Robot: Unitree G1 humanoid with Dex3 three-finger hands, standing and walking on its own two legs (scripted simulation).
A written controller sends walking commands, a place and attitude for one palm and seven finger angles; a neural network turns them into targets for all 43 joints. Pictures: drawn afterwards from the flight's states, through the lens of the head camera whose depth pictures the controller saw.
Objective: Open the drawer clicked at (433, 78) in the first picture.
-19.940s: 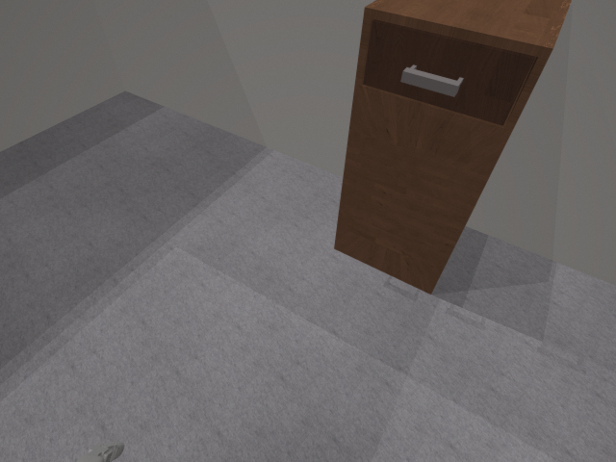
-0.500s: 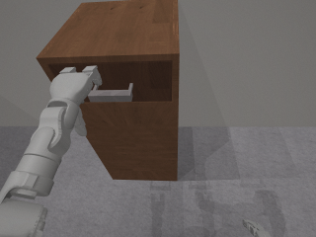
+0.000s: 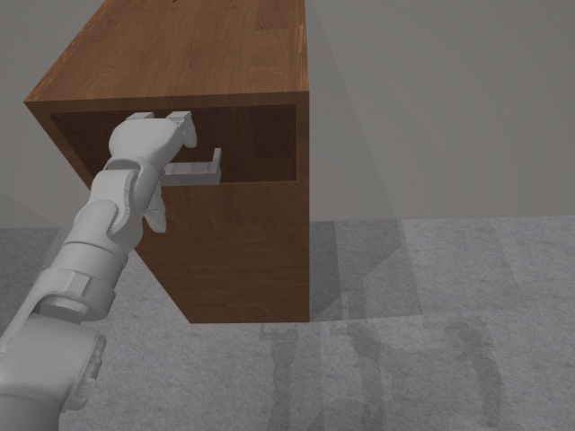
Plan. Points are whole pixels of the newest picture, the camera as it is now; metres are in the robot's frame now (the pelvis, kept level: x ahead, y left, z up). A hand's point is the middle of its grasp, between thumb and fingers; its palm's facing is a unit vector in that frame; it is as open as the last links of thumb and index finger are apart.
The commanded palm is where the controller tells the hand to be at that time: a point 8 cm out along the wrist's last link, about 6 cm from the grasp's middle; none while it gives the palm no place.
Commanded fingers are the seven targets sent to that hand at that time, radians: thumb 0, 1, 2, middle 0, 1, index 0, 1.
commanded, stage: move the hooked fingers above the handle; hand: left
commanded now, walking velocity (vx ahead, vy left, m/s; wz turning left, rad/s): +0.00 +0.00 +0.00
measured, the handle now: (180, 164) +0.51 +0.21 +0.06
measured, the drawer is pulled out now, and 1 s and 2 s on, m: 0.00 0.00 0.00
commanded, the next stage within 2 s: none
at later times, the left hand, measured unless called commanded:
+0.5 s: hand (154, 157) +0.46 +0.22 +0.13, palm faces -0.06 +0.04 -1.00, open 13.8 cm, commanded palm +0.45 +0.20 +0.18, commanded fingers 0.00 -0.50 0.30 -0.30 -1.20 -0.30 -1.20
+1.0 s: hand (200, 151) +0.48 +0.15 +0.13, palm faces +0.03 +0.00 -1.00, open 13.5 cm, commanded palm +0.46 +0.22 +0.19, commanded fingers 0.00 -0.50 0.30 -0.30 -1.20 -0.30 -1.20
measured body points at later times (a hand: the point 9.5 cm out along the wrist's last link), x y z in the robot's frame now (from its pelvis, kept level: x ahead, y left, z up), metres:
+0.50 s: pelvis -0.01 -0.02 +0.00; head +0.03 -0.05 +0.45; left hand +0.46 +0.21 +0.19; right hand +0.05 -0.29 -0.14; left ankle -0.04 +0.10 -0.74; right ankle -0.02 -0.13 -0.74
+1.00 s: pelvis -0.02 -0.01 +0.00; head +0.03 -0.04 +0.44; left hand +0.47 +0.15 +0.18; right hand +0.03 -0.27 -0.15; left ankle -0.04 +0.10 -0.74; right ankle -0.02 -0.13 -0.74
